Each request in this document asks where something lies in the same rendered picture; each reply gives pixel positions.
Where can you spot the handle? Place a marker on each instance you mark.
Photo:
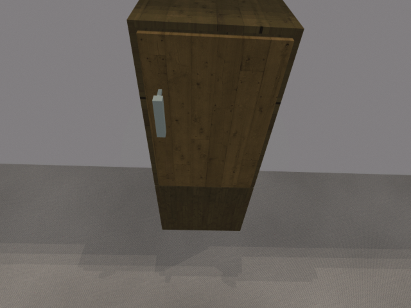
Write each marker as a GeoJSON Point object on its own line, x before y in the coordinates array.
{"type": "Point", "coordinates": [158, 110]}

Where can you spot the cupboard door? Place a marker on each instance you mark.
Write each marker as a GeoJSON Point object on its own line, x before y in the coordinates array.
{"type": "Point", "coordinates": [219, 95]}

